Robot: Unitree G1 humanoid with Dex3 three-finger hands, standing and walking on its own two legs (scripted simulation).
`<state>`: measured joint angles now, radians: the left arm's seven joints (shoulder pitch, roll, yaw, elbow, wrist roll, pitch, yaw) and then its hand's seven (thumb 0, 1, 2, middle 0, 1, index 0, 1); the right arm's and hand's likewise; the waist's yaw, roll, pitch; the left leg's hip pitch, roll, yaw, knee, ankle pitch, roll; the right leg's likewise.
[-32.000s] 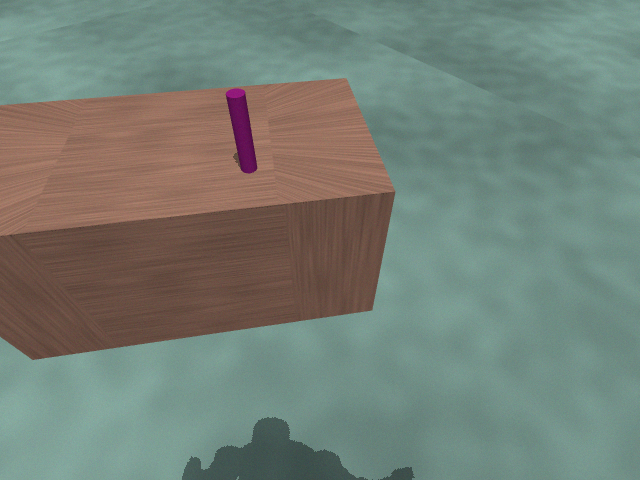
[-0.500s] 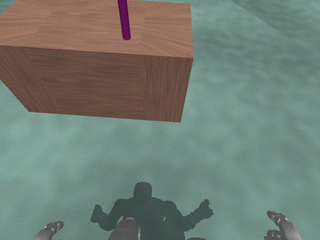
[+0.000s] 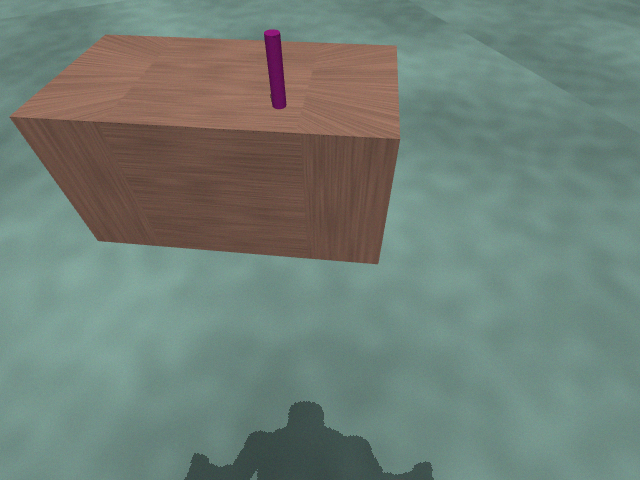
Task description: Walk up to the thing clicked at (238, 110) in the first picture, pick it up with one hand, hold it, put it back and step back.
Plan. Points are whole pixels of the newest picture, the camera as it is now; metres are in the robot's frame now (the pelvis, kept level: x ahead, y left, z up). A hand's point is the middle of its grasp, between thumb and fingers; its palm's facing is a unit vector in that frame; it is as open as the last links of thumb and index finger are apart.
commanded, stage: step back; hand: left
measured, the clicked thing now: (276, 71) +1.16 +0.22 -0.06
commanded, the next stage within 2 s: stand in 0.66 s
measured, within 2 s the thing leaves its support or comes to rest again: neither
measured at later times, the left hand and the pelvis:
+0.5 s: hand out of the picture +0.11 +0.29 -0.15, palm faces +0.06 -0.92 -0.38, open 7.3 cm; pelvis +0.05 +0.02 -0.01, yaw +2 degrees
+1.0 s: hand out of the picture +0.12 +0.27 -0.14, palm faces +0.02 -0.94 -0.34, open 7.3 cm; pelvis +0.05 +0.02 +0.01, yaw +2 degrees
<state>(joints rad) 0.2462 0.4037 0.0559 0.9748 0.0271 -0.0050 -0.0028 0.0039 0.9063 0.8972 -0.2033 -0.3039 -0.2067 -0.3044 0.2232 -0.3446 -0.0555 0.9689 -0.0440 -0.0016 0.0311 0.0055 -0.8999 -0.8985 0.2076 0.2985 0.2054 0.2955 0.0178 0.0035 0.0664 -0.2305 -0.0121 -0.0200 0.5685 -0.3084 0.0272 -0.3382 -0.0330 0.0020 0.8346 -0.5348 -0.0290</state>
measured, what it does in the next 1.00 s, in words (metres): steps on the spot: left foot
